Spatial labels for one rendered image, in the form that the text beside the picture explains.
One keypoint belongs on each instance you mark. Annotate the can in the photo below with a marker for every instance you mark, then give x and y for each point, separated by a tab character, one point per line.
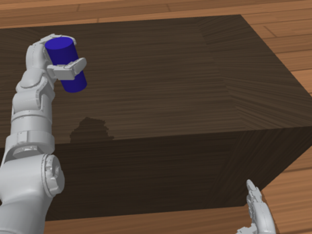
62	50

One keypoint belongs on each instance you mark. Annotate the left robot arm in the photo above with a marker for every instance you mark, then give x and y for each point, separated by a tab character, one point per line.
29	175

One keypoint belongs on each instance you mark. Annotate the left robot hand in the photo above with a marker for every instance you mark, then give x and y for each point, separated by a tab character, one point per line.
38	57

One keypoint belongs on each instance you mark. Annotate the right robot hand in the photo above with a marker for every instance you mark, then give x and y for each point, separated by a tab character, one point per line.
262	220

